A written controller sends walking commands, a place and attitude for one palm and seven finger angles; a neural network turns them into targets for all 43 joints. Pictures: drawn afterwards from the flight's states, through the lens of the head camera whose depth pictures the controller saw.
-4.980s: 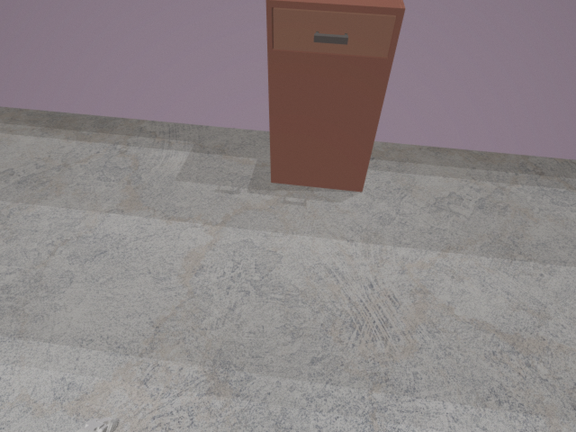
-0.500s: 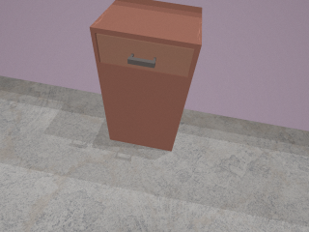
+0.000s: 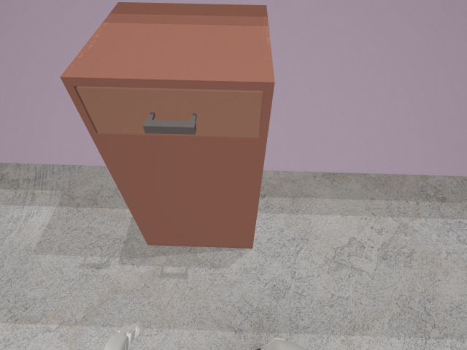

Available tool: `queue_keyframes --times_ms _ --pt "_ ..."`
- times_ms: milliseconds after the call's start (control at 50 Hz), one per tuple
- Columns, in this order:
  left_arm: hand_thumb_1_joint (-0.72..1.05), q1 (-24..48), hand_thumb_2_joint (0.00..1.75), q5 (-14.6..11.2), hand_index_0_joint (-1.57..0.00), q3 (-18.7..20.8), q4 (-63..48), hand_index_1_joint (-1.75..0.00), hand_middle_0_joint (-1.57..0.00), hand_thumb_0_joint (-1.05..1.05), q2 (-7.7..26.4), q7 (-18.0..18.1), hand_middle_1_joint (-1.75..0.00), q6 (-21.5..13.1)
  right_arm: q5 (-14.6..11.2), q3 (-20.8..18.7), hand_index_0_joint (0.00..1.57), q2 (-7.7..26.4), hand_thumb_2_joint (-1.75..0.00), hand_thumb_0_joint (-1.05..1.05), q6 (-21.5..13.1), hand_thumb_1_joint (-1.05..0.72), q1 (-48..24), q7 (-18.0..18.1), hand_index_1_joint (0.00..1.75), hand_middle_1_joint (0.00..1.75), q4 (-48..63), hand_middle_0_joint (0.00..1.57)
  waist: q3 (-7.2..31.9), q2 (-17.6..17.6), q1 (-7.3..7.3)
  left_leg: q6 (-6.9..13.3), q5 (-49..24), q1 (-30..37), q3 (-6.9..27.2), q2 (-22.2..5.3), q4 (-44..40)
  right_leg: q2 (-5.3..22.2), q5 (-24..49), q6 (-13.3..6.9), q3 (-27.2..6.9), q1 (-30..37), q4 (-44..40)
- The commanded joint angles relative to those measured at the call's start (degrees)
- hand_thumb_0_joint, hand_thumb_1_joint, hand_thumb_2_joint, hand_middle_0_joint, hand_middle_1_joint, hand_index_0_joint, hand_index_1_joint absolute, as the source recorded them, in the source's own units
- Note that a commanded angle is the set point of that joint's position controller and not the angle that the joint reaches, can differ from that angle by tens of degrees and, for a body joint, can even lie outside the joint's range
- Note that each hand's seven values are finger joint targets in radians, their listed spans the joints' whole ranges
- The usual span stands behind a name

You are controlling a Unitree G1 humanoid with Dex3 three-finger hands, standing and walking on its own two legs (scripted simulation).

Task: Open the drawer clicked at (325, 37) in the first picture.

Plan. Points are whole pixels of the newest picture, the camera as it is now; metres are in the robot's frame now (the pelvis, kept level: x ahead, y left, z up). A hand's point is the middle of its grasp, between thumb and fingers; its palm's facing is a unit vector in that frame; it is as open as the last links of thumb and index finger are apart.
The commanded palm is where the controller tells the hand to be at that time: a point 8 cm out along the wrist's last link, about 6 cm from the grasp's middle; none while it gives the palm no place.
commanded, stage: take the last steps up to it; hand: left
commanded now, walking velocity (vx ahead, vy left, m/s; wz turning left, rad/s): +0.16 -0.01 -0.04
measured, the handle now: (171, 121) +0.61 +0.16 +0.02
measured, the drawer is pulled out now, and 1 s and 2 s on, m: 0.00 0.00 0.00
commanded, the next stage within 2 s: come to a stop and stand still in 0.02 s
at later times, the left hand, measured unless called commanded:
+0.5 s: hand out of the picture +0.12 +0.19 -0.16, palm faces +0.06 -0.98 -0.21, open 7.3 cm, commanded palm none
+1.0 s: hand out of the picture +0.10 +0.13 -0.15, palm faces +0.04 -0.98 -0.21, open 7.3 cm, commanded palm none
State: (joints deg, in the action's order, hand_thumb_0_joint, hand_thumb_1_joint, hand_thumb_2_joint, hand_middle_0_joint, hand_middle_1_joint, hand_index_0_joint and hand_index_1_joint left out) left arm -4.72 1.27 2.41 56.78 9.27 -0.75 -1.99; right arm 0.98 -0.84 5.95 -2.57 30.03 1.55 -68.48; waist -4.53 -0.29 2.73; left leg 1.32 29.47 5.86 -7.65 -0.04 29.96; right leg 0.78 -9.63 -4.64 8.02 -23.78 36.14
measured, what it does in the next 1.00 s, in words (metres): steps on the spot: left foot, then right foot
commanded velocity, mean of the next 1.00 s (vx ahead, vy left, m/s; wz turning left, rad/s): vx -0.09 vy -0.01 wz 0.00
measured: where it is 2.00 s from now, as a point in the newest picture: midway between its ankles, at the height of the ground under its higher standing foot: outside the picture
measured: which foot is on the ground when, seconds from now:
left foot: down 0.00-0.00, up 0.02-0.34, down 0.36-0.68, up 0.70-0.96, down 0.98-1.00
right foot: down 0.00-0.40, up 0.42-0.64, down 0.66-1.00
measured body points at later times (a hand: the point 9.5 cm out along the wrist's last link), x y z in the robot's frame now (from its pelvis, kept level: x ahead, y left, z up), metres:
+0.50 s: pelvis +0.10 +0.01 +0.02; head +0.13 +0.01 +0.47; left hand +0.12 +0.24 -0.14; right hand +0.18 -0.22 -0.13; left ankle +0.14 +0.14 -0.71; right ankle +0.06 -0.09 -0.67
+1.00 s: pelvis +0.05 -0.06 +0.02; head +0.07 -0.06 +0.47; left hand +0.10 +0.18 -0.13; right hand +0.07 -0.29 -0.14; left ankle +0.00 +0.08 -0.72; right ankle +0.05 -0.13 -0.71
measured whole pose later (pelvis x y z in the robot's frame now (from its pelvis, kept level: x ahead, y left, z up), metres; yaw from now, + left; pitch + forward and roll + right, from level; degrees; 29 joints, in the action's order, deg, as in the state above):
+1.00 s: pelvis +0.05 -0.06 +0.02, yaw +0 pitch +0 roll +0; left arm -12.2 0.5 1.5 59.2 9.0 1.6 0.5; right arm 0.5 -2.4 10.6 1.6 12.7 1.4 -61.7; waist -2.3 -1.4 -0.1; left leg -1.1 18.4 -9.1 -0.4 -1.9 27.8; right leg -1.9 -15.3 -4.0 6.1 -14.5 29.5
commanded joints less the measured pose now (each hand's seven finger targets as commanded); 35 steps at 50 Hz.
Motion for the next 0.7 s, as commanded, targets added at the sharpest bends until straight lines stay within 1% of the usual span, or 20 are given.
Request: queue_keyframes --times_ms 0,20,60,100,140,220,280,300,320,340,360,380,400,480,560,600,620,640,660,680 --pt "0.90 -23.8 0.90 -1.2 -0.20 3.6 3.3 -0.30 -0.20 0.00 13.9 1.8 -0.30 -1.1 -1.6 -2.0 0.20 7.6 -0.90 0.00 -1.2 -0.90 -0.6 0.7 0.30 0.30 6.4 0.20 13.9 6.0 -9.09 0.6 4.2 -33.2 7.4 -0.6 49.6 26.5 24.3 -15.5 -35.2 33.0 -16.4" --pt "0.90 -18.0 0.90 -1.1 -0.20 3.2 2.2 -0.30 -0.20 0.00 12.0 2.0 -0.30 -0.9 -1.3 -2.1 0.20 6.3 -0.90 0.00 -0.7 -0.90 -3.2 0.3 0.30 0.30 6.3 0.20 8.4 4.1 -7.32 0.9 0.0 -34.3 8.9 -3.2 50.4 24.0 10.2 -14.0 -32.4 24.7 -19.9" --pt "0.90 -10.4 0.90 -0.9 -0.20 1.8 0.5 -0.30 -0.20 0.00 7.3 2.4 -0.30 -1.0 -0.2 -1.9 0.20 4.6 -0.90 0.00 0.6 -0.90 -5.7 -0.3 0.30 0.30 7.1 0.20 -0.9 0.2 -3.31 0.5 -6.3 -33.6 9.6 -6.7 46.2 19.7 1.6 -9.5 -23.1 7.8 -23.3" --pt "0.90 -7.9 0.90 -0.4 -0.20 1.0 0.3 -0.30 -0.20 0.00 5.1 2.6 -0.30 -1.5 0.2 -1.8 0.20 2.6 -0.90 0.00 1.8 -0.90 -2.9 -0.6 0.30 0.30 6.3 0.20 -0.5 -0.1 -0.34 -0.5 -8.0 -28.5 7.9 -7.0 38.4 15.9 5.1 -6.7 -14.6 1.6 -24.5" --pt "0.90 -7.1 0.90 0.0 -0.20 0.5 0.1 -0.30 -0.20 0.00 3.8 2.7 -0.30 -1.2 0.1 -1.1 0.20 0.9 -0.90 0.00 2.7 -0.90 -1.6 -0.3 0.30 0.30 5.8 0.20 0.7 3.2 1.11 -2.0 -8.4 -23.8 6.4 -6.4 28.2 13.4 15.1 -5.5 -9.6 -1.8 -23.1" --pt "0.90 -9.2 0.90 0.0 -0.20 1.0 1.0 -0.30 -0.20 0.00 6.0 2.8 -0.30 -0.1 -0.6 -0.6 0.20 1.3 -0.90 0.00 2.8 -0.90 -6.0 -0.1 0.30 0.30 7.1 0.20 5.1 4.9 -1.30 -3.2 -12.3 -22.9 4.5 -3.9 12.8 11.7 26.7 -5.5 -8.8 7.6 -17.0" --pt "0.90 -10.2 0.90 -0.4 -0.20 1.6 1.3 -0.30 -0.20 0.00 7.5 3.0 -0.30 1.3 -0.6 -1.4 0.20 4.4 -0.90 0.00 3.2 -0.90 -9.0 0.2 0.30 0.30 8.0 0.20 5.8 8.9 -1.90 -3.6 -18.8 -20.0 4.3 -3.1 3.1 11.2 25.9 -3.4 -8.7 11.3 -11.7" --pt "0.90 -10.5 0.90 -0.4 -0.20 1.6 1.2 -0.30 -0.20 0.00 7.3 3.0 -0.30 1.7 -0.6 -1.8 0.20 5.2 -0.90 0.00 3.1 -0.90 -9.1 0.2 0.30 0.30 8.3 0.20 6.1 7.3 -1.74 -3.3 -25.0 -16.9 4.6 -3.4 -1.0 10.6 23.8 -2.1 -8.7 9.9 -9.0" --pt "0.90 -11.3 0.90 -0.6 -0.20 1.5 0.9 -0.30 -0.20 0.00 6.5 3.1 -0.30 2.2 -0.4 -2.1 0.20 7.5 -0.90 0.00 2.7 -0.90 -9.3 0.3 0.30 0.30 8.6 0.20 6.8 2.7 -1.93 -2.0 -39.3 -12.7 7.5 -7.2 -2.7 8.1 18.4 0.3 -7.4 7.3 -5.5" --pt "0.90 -12.7 0.90 -0.9 -0.20 1.2 0.3 -0.30 -0.20 0.00 5.0 3.2 -0.30 2.5 -0.2 -2.5 0.20 10.6 -0.90 0.00 2.6 -0.90 -10.2 0.6 0.30 0.30 9.5 0.20 7.1 -4.5 -2.53 1.6 -55.8 -11.0 13.5 -14.8 -3.9 4.2 7.5 3.2 -4.8 4.7 -2.3" --pt "0.90 -13.7 0.90 -1.1 -0.20 0.9 0.0 -0.30 -0.20 0.00 3.9 3.4 -0.30 2.9 0.0 -2.9 0.20 13.0 -0.90 0.00 2.9 -0.90 -11.0 0.8 0.30 0.30 10.3 0.20 6.4 -9.4 -2.80 5.6 -62.0 -14.1 16.5 -20.0 -6.6 1.4 -8.1 4.5 -3.0 6.2 3.0" --pt "0.90 -13.3 0.90 -1.1 -0.20 0.8 -0.2 -0.30 -0.20 0.00 4.0 3.3 -0.30 3.1 0.2 -3.2 0.20 13.7 -0.90 0.00 3.1 -0.90 -12.5 1.0 0.30 0.30 10.7 0.20 4.8 -10.6 -2.62 8.4 -61.5 -16.7 17.6 -21.9 -9.3 0.3 -20.6 4.6 -3.7 5.8 9.9" --pt "0.90 -12.7 0.90 -1.0 -0.20 1.0 -0.2 -0.30 -0.20 0.00 4.4 3.3 -0.30 3.7 0.3 -3.1 0.20 13.6 -0.90 0.00 3.1 -0.90 -13.8 1.4 0.30 0.30 10.8 0.20 3.9 -14.0 -2.68 10.0 -63.3 -17.6 19.1 -22.5 -10.3 0.2 -25.4 4.9 -5.9 3.5 16.5" --pt "0.90 -12.5 0.90 -0.8 -0.20 1.9 -1.0 -0.30 -0.20 0.00 5.2 2.8 -0.30 4.3 0.7 -3.8 0.20 14.5 -0.90 0.00 3.9 -0.90 -18.9 1.7 0.30 0.30 13.1 0.20 6.5 -10.7 -2.78 10.2 -60.2 -12.7 14.7 -20.0 -6.6 0.5 -23.1 5.2 -9.2 -1.5 23.5" --pt "0.90 -12.8 0.90 -0.9 -0.20 1.6 -1.8 -0.30 -0.20 0.00 4.3 2.3 -0.30 3.8 0.7 -4.8 0.20 15.3 -0.90 0.00 4.1 -0.90 -20.5 1.2 0.30 0.30 13.9 0.20 10.6 -11.4 -2.56 7.9 -52.1 -11.3 12.7 -18.1 -5.4 1.1 -19.0 5.5 -6.5 3.9 9.6" --pt "0.90 -16.2 0.90 -0.5 -0.20 1.7 -1.0 -0.30 -0.20 0.00 4.9 2.2 -0.30 3.2 0.2 -4.9 0.20 14.9 -0.90 0.00 4.4 -0.90 -21.5 0.5 0.30 0.30 14.2 0.20 10.6 -8.1 -4.04 4.8 -40.8 -15.2 10.3 -14.8 -1.8 0.3 -6.6 5.8 -4.4 11.2 -4.9" --pt "0.90 -16.9 0.90 0.0 -0.20 1.8 -0.8 -0.30 -0.20 0.00 6.0 2.3 -0.30 2.9 -0.2 -4.9 0.20 13.3 -0.90 0.00 4.6 -0.90 -20.7 0.3 0.30 0.30 14.3 0.20 10.2 -2.6 -4.27 2.1 -30.9 -18.3 8.8 -10.9 1.6 1.8 0.8 5.9 -6.4 14.3 -13.9" --pt "0.90 -15.3 0.90 0.7 -0.20 2.3 -1.1 -0.30 -0.20 0.00 10.6 2.6 -0.30 2.5 -0.6 -4.4 0.20 9.5 -0.90 0.00 4.7 -0.90 -19.8 -0.1 0.30 0.30 15.2 0.20 6.8 11.0 -3.45 -1.6 -13.1 -27.1 4.4 -4.7 8.2 11.7 9.1 3.3 -18.2 15.4 -17.9" --pt "0.90 -13.5 0.90 0.7 -0.20 2.5 -2.2 -0.30 -0.20 0.00 13.3 2.6 -0.30 2.5 -0.6 -3.8 0.20 7.8 -0.90 0.00 5.1 -0.90 -22.8 -0.4 0.30 0.30 16.8 0.20 4.7 17.5 -4.42 -2.6 1.7 -29.7 5.3 -1.0 16.3 19.6 16.3 -2.5 -25.5 9.8 -19.7" --pt "0.90 -12.2 0.90 0.6 -0.20 2.1 -2.9 -0.30 -0.20 0.00 13.1 2.6 -0.30 2.6 -0.6 -4.0 0.20 8.3 -0.90 0.00 5.7 -0.90 -23.4 -0.5 0.30 0.30 16.8 0.20 5.2 12.2 -4.51 -2.3 3.4 -27.1 9.2 -1.5 23.1 20.7 10.4 -6.0 -23.2 4.7 -20.4"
